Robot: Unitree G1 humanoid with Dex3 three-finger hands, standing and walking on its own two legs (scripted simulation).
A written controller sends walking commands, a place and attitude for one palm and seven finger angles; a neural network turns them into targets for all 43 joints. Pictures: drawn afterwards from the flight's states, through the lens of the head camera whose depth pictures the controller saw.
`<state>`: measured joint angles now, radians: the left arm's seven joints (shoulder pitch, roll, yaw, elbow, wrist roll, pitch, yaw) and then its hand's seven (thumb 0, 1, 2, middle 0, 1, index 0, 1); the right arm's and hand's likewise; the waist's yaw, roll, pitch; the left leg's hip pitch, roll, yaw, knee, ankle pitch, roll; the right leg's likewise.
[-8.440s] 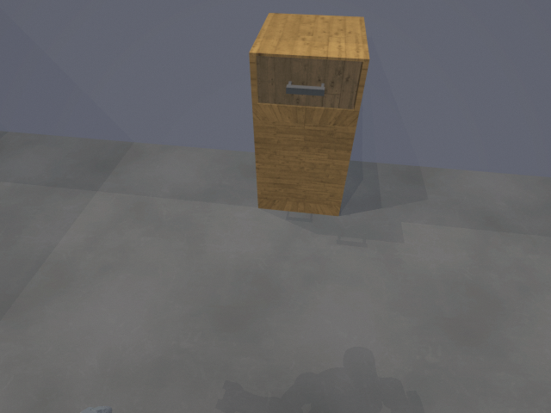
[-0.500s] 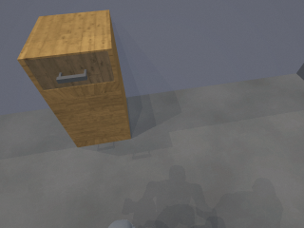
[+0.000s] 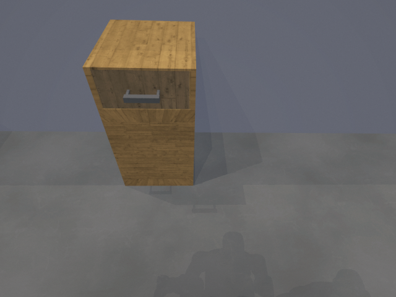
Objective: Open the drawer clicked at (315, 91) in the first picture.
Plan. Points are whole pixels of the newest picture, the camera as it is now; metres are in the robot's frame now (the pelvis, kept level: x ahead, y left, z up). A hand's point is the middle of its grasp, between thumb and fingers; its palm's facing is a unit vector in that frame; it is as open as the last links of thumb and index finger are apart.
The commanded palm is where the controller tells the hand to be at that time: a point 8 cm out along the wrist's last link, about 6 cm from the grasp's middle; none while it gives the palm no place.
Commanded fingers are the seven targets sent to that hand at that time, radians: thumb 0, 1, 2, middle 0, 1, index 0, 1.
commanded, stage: take the last steps up to it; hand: left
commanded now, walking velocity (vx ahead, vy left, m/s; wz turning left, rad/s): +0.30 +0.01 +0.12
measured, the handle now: (142, 95) +0.81 +0.27 -0.09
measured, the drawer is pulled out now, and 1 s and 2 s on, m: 0.00 0.00 0.00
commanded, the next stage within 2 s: come to a stop and stand still in 0.94 s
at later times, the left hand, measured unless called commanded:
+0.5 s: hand out of the picture -0.04 +0.13 -0.16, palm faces +0.22 -0.96 -0.14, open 7.4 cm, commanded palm none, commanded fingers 0.00 0.90 0.90 -0.20 -0.30 -0.20 -0.30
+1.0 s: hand (118, 217) +0.34 +0.25 -0.16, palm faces +0.06 -0.97 -0.21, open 7.3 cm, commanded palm none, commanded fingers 0.00 0.90 0.90 -0.20 -0.30 -0.20 -0.30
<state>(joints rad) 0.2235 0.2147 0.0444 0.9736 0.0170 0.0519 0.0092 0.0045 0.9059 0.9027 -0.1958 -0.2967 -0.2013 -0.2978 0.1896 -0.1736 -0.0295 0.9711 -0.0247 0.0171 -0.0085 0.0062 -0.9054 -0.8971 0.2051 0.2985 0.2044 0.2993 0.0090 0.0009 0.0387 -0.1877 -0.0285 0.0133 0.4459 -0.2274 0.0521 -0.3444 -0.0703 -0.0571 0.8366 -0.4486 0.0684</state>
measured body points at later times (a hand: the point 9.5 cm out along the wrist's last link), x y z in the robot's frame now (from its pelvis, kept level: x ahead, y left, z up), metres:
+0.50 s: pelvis +0.10 +0.01 -0.01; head +0.12 +0.01 +0.44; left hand -0.05 +0.19 -0.15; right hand +0.16 -0.22 -0.16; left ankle +0.18 +0.15 -0.71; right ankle -0.01 -0.12 -0.74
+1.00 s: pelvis +0.25 +0.05 +0.00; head +0.25 +0.04 +0.45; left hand +0.33 +0.30 -0.14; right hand +0.23 -0.16 -0.16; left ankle +0.19 +0.15 -0.74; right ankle +0.34 -0.07 -0.71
